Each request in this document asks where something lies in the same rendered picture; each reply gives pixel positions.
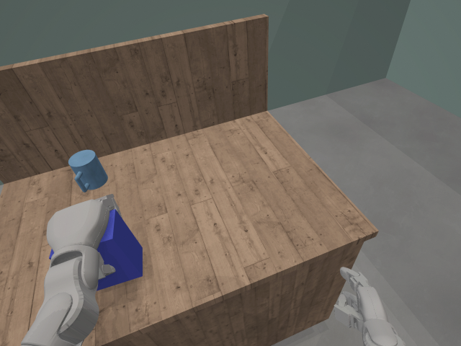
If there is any sponge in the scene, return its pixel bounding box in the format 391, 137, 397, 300
49, 209, 143, 291

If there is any robot right hand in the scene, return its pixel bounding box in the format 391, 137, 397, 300
334, 267, 388, 333

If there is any table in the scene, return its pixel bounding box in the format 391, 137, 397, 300
0, 14, 378, 346

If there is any robot left hand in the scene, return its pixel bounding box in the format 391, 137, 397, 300
47, 194, 122, 280

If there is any left robot forearm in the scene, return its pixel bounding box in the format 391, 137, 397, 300
21, 245, 99, 346

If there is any right robot forearm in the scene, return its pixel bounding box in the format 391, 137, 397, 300
362, 319, 406, 346

